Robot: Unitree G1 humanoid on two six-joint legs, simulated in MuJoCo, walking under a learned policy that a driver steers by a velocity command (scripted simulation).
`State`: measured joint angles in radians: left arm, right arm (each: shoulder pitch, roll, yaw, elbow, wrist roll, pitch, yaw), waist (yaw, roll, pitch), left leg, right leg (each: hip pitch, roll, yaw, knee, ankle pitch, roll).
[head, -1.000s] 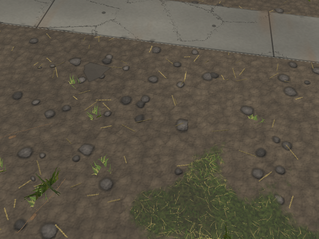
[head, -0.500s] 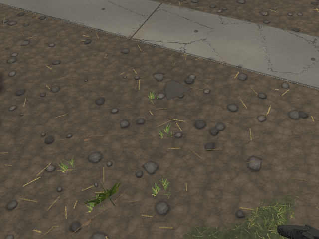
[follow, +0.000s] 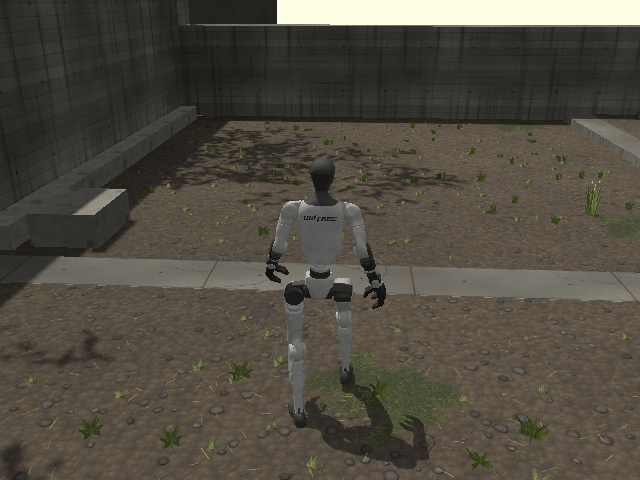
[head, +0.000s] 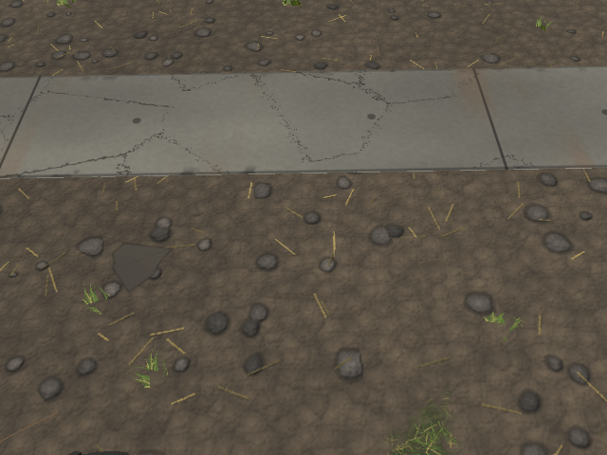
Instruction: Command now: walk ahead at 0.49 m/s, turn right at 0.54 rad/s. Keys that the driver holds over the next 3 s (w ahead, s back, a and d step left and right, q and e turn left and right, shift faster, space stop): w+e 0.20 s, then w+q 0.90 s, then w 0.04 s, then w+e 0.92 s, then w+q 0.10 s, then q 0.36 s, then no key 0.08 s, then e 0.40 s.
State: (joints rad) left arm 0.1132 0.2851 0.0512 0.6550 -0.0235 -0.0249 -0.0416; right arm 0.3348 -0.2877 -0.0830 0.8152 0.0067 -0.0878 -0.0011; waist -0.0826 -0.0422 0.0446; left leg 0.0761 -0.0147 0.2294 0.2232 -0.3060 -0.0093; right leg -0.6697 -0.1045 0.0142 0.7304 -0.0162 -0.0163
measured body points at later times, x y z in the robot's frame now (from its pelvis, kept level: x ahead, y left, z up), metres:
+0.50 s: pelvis +0.28 -0.05 +0.01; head +0.31 -0.06 +0.46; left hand +0.40 +0.22 -0.10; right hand +0.42 -0.32 -0.10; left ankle +0.50 +0.09 -0.68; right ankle +0.20 -0.12 -0.74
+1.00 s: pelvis +0.58 -0.02 +0.01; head +0.62 +0.00 +0.46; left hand +0.75 +0.26 -0.08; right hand +0.70 -0.29 -0.09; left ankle +0.53 +0.06 -0.74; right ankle +0.79 -0.17 -0.68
